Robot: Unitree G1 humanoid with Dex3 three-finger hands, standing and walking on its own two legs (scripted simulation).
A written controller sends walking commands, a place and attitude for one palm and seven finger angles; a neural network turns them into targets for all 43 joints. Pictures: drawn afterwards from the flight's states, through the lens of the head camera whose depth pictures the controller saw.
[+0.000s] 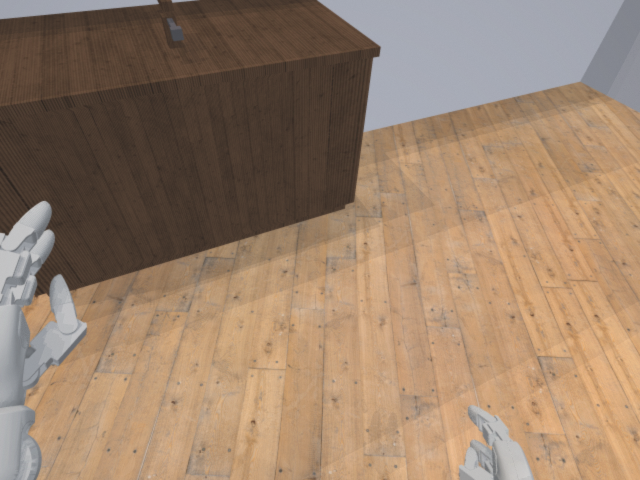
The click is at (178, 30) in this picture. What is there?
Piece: tap's lever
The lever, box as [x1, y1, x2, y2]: [169, 26, 183, 40]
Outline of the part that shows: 169,27 173,40 183,39 181,28 179,26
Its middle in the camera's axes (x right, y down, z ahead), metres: -0.39 -0.55 +1.04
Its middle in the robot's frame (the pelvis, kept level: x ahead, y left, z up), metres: +1.13 +0.47 +0.07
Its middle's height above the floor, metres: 0.85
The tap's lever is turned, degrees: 0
